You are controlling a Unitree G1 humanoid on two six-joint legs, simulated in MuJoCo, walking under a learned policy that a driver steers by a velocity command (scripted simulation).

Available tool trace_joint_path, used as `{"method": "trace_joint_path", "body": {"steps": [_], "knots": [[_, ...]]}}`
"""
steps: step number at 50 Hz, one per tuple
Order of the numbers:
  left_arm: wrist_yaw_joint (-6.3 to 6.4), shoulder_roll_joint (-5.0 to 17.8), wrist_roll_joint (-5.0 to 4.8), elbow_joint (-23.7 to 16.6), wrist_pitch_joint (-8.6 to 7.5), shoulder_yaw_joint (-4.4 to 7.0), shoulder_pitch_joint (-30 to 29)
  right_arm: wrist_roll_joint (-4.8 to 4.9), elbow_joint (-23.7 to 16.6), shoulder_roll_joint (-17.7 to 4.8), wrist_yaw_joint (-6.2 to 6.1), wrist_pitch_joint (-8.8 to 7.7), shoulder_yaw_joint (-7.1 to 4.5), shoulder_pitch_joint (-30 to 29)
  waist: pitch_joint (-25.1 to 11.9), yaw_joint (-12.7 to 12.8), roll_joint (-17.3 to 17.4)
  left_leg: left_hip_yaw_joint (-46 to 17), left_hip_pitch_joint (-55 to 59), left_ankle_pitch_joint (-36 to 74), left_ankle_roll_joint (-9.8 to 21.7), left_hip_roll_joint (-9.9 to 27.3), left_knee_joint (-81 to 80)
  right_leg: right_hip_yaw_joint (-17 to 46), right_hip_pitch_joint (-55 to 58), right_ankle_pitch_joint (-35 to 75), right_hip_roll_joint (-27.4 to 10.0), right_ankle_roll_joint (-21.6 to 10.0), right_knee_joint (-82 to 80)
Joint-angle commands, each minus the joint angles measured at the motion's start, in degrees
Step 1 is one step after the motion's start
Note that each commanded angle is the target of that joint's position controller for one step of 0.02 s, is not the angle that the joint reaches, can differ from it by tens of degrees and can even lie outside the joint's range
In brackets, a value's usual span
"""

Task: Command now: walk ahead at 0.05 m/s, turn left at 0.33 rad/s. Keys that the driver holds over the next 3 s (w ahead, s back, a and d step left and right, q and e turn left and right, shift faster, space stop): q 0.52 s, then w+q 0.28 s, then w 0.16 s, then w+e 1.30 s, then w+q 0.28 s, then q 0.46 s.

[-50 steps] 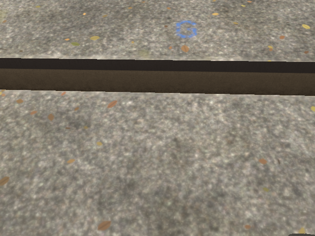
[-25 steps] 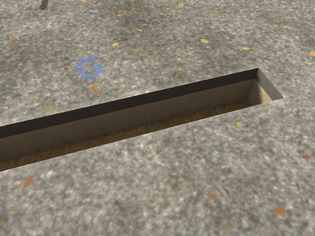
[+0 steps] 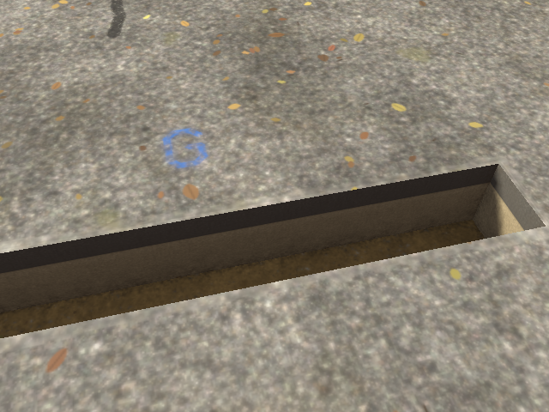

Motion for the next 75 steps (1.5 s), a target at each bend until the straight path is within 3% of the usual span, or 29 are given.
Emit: {"method": "trace_joint_path", "body": {"steps": [1,2,4,5,6,9,14,22,23,24,25,27,29,38,42,45,46,47,48,49,50,53,57,65,70,72,73,74,75], "knots": [[1.31,9.93,-1.25,-3.11,0.20,2.98,-3.95,-0.33,-2.78,-5.19,0.29,-0.05,-1.84,3.58,-4.24,-1.85,-7.41,2.29,7.43,3.76,2.91,-1.18,-4.75,10.60,-0.32,-3.36,-15.14,-8.41,-9.00],[1.45,9.23,-1.83,-2.52,0.43,3.00,-3.65,-0.80,-2.87,-5.64,0.57,-0.10,-2.09,4.37,-3.19,-2.39,-5.77,0.86,8.67,7.32,4.56,-1.04,-9.58,8.66,-0.96,-3.54,-13.54,-6.01,-5.43],[1.80,5.22,-0.63,-3.59,0.60,2.42,-1.98,-0.67,-5.09,-14.83,-0.07,-0.50,-4.16,3.16,0.42,0.44,16.73,-24.64,10.30,23.83,15.85,14.45,-25.04,-2.52,-12.14,-16.01,1.92,4.04,16.28],[2.12,6.52,-0.36,-5.05,0.55,2.75,-7.44,-2.22,-5.07,-14.21,0.11,-1.47,-4.04,5.65,-0.21,-3.75,16.42,-31.11,9.98,22.85,20.85,17.46,-28.56,4.29,-16.51,-26.60,3.22,4.07,28.44],[2.03,7.78,-0.98,-4.52,0.61,3.49,-6.26,-2.56,-5.41,-12.64,0.11,-2.57,-3.66,4.36,-1.14,-2.14,11.59,-27.59,10.51,22.55,19.55,15.45,-27.51,7.96,-17.31,-24.88,1.62,3.55,34.66],[2.37,8.60,-0.54,-2.25,0.85,4.32,-3.35,0.37,-7.42,-9.67,-0.47,-3.11,-3.24,-1.98,-4.04,0.60,5.48,-19.83,14.01,28.68,13.96,10.24,-23.66,9.25,-17.30,-16.05,-0.15,4.56,35.18],[1.75,5.90,-1.58,-2.61,-0.30,3.26,-5.47,0.59,-7.66,-10.62,-1.42,-1.74,-4.13,0.99,-7.49,-1.04,6.27,-19.20,19.56,32.06,14.00,7.71,-21.26,8.96,-13.60,-11.61,1.07,6.47,20.67],[-0.26,8.52,-2.01,-0.08,-1.78,3.82,1.31,1.70,-10.30,-11.23,-1.27,0.13,-4.55,-4.70,-7.01,2.20,8.67,-25.64,12.12,25.43,11.07,3.90,-18.24,7.69,4.96,-1.08,2.63,4.56,-6.69],[-0.25,10.37,-1.49,0.52,-1.77,4.42,2.96,1.57,-10.58,-9.62,-1.47,0.23,-4.10,-3.95,-7.97,2.02,6.18,-24.13,7.63,17.68,8.44,1.48,-15.22,10.03,11.54,4.01,-1.59,2.87,-9.46],[0.22,14.12,-0.46,0.10,-1.33,5.13,3.41,0.69,-10.53,-6.04,-1.25,0.18,-3.20,-0.88,-9.40,-0.02,-6.55,-16.46,-0.73,-0.35,5.03,-4.99,-2.58,21.22,18.27,12.26,-13.96,-1.85,-10.14],[0.03,16.30,1.51,-0.38,-1.02,5.35,2.11,1.06,-12.14,-7.76,-1.05,-0.48,-3.96,-0.18,-6.73,-0.93,-16.61,-9.24,-10.77,-17.91,1.92,-10.86,7.99,33.31,14.86,20.08,-23.34,-11.98,-11.36],[0.41,10.50,0.89,-2.22,-1.58,3.72,-2.65,1.00,-10.04,-13.59,-0.71,-0.61,-5.98,1.31,-4.94,-1.74,-9.01,-9.65,-12.34,-11.17,-0.33,-5.17,22.16,26.26,12.13,9.53,-20.53,-12.41,-12.10],[1.02,9.13,-1.13,-2.13,-1.68,3.21,-3.20,0.69,-9.54,-10.96,-0.70,0.25,-5.56,0.49,-2.07,-0.43,-9.51,-7.84,-17.33,-2.87,-1.54,-3.31,23.75,20.91,13.56,-8.59,-15.45,-8.52,-14.69],[0.77,13.58,-1.19,-0.03,-3.55,4.32,5.63,1.07,-14.99,-5.09,2.22,-2.30,-2.86,-7.56,-0.21,5.21,-8.90,-0.84,-15.00,3.73,-1.21,1.29,4.60,10.93,16.79,-10.26,-17.13,-8.80,-19.82],[-1.07,14.82,-2.44,0.84,-4.12,4.88,6.66,1.23,-15.36,-4.77,2.90,-2.35,-2.37,-6.90,1.26,4.52,-8.41,2.29,-5.58,2.15,1.85,0.39,-3.73,6.90,12.06,-8.95,-17.50,-8.82,-18.75],[-2.21,13.85,-3.50,1.86,-3.90,4.32,5.64,1.01,-12.14,-5.78,2.62,-2.34,-3.12,1.83,-0.44,-1.03,-5.85,5.87,11.58,6.31,5.08,-3.69,-13.19,2.83,4.74,-4.80,-16.22,-6.93,-10.55],[-2.38,11.12,-2.69,2.28,-4.18,3.13,6.04,1.38,-9.92,-8.83,2.07,-2.21,-4.75,9.44,-4.27,-4.73,-2.91,3.98,23.05,6.59,6.77,-4.32,-14.55,-0.99,0.22,1.48,-13.43,-4.60,0.19],[-2.53,6.20,-0.21,0.14,-4.61,1.21,4.26,1.11,-8.86,-14.69,1.14,-2.21,-6.20,18.07,-9.29,-7.56,11.33,-15.26,34.33,6.64,10.83,9.10,-19.24,-6.37,-11.20,-11.16,-8.04,0.35,23.66],[-2.31,6.24,-1.30,-2.54,-5.84,1.23,3.88,1.03,-10.35,-18.08,1.64,-3.23,-6.15,16.74,-11.80,-5.59,18.47,-40.75,37.92,-5.35,20.47,18.80,-28.71,0.88,-27.48,-24.75,-0.48,2.19,38.00],[-2.50,11.96,-3.27,-1.98,-6.39,2.57,2.12,0.82,-11.14,-12.77,2.28,-4.42,-4.63,13.73,-7.78,-6.29,9.14,-36.55,34.07,-7.87,19.73,18.85,-30.34,5.93,-31.26,-22.10,-4.52,1.19,43.79],[-2.88,12.23,-4.24,-1.87,-6.52,2.73,1.84,0.30,-11.28,-10.07,2.40,-5.13,-3.66,11.19,-4.27,-4.71,9.04,-29.34,29.94,-7.24,17.57,16.54,-30.02,6.21,-31.56,-16.68,-6.80,-0.49,43.32],[-3.08,10.48,-2.56,0.79,-5.26,2.67,4.47,-0.17,-11.78,-6.69,2.04,-6.15,-2.44,4.38,0.08,-0.49,6.07,-14.61,19.65,6.92,13.25,10.80,-33.41,7.35,-24.61,-3.65,-10.12,0.12,36.91],[-2.59,7.66,-3.03,1.35,-3.61,2.24,4.35,-1.44,-9.91,-6.37,1.18,-7.70,-2.71,6.58,1.16,-0.32,2.32,-3.68,19.41,24.57,12.09,9.39,-34.45,10.65,-26.42,5.56,-6.52,2.05,31.48],[-4.70,3.58,-2.05,-4.16,-3.86,0.26,-6.50,-0.27,-5.63,-7.20,-0.33,-7.36,-3.02,10.87,5.73,-3.14,1.70,7.91,22.50,35.60,8.26,9.87,-34.09,3.50,-21.61,16.81,-2.59,-0.50,7.73],[-5.48,8.40,-2.45,-5.80,-3.24,2.46,0.99,0.40,-6.03,-10.75,-2.17,-4.28,-3.76,9.61,-3.20,3.25,6.88,9.92,30.82,75.25,6.49,11.16,-13.19,-2.61,-8.63,1.66,3.95,-5.85,7.98],[-3.28,15.00,-2.25,-2.76,-2.02,5.31,18.86,0.40,-7.60,-11.05,-2.05,-4.76,-3.38,6.35,-12.60,12.37,0.57,10.34,12.80,52.91,3.38,5.76,16.67,9.30,21.60,6.10,-0.82,-11.55,2.13],[-2.57,19.12,-2.74,-2.91,-2.20,5.65,17.61,-1.70,-9.34,-1.21,-0.17,-6.56,-0.45,15.78,-18.64,3.05,-13.89,3.04,-13.85,-13.28,-0.19,-6.69,39.12,40.70,42.40,1.85,-16.44,-23.32,1.00],[-2.67,15.46,-2.60,-3.34,-2.44,5.10,19.32,0.68,-10.00,-5.58,0.99,-8.92,-0.90,10.42,-24.90,8.13,-8.51,-8.52,-20.11,-13.74,1.00,-7.23,44.53,52.05,44.29,-10.68,-18.86,-25.14,-8.76],[-2.59,12.81,-2.32,-3.60,-2.71,4.54,16.95,2.77,-11.79,-7.95,1.45,-9.90,-1.61,4.74,-13.79,8.17,-5.88,-8.83,-24.29,-8.84,2.50,-3.82,40.87,44.56,36.69,-12.66,-17.15,-21.24,-11.76]]}}
Next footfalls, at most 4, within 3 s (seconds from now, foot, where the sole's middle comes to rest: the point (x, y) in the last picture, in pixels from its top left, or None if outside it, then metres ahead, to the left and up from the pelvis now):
0.04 left None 0.05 0.12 -0.77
0.48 right None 0.10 -0.11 -0.77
0.92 left None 0.07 0.20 -0.77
1.44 right None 0.47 0.20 -0.77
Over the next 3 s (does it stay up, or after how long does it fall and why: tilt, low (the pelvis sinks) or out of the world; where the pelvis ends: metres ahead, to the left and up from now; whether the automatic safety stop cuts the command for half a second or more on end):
stays up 1.13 0.25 0.00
